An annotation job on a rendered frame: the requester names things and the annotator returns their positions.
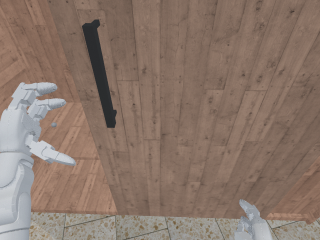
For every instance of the handle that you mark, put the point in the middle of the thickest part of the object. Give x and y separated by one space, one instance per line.
96 58

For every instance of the left robot forearm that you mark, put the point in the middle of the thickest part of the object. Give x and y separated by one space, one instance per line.
16 179

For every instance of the wardrobe door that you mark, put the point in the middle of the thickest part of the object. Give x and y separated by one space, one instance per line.
216 100
304 195

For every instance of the robot right hand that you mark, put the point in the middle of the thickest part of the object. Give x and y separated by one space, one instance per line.
256 227

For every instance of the robot left hand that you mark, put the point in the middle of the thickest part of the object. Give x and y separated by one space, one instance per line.
16 124

